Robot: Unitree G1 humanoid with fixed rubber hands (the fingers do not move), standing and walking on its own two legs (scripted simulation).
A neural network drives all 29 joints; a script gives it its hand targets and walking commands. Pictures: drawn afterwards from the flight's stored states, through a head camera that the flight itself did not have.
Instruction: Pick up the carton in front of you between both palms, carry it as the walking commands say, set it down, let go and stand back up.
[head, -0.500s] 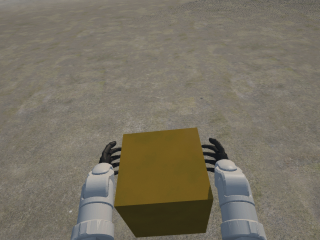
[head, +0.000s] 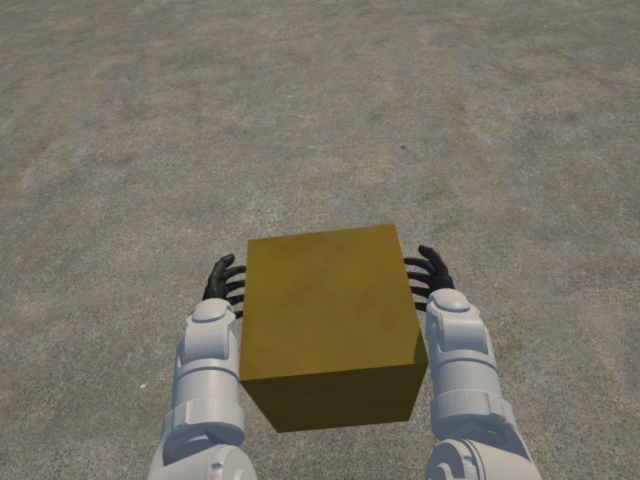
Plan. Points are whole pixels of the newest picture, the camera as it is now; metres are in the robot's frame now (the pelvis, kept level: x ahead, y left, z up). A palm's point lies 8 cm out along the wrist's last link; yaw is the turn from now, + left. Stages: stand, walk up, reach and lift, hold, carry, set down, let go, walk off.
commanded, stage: set down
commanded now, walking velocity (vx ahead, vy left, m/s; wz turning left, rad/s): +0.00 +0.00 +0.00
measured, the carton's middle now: (332, 335) +0.33 -0.01 -0.07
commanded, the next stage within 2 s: none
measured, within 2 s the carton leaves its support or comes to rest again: neither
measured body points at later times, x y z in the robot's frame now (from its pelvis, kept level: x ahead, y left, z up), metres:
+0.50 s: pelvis -0.05 +0.02 -0.12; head +0.17 -0.02 +0.28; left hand +0.37 +0.13 -0.19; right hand +0.38 -0.17 -0.20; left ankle -0.01 +0.14 -0.73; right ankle +0.07 -0.09 -0.73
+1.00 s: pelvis -0.06 +0.01 -0.25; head +0.21 -0.04 +0.11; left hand +0.41 +0.12 -0.34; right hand +0.42 -0.18 -0.35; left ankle -0.01 +0.14 -0.73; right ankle +0.07 -0.10 -0.73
